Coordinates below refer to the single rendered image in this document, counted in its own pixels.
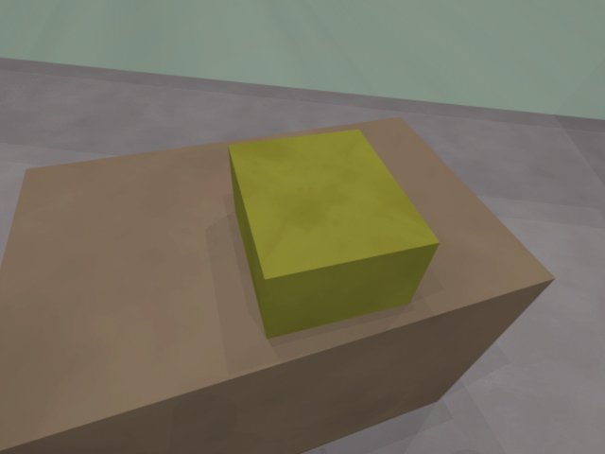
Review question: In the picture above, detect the carton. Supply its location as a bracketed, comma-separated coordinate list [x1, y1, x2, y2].
[228, 130, 440, 339]

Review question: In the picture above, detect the pedestal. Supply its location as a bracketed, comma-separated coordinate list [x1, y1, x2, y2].
[0, 117, 556, 454]

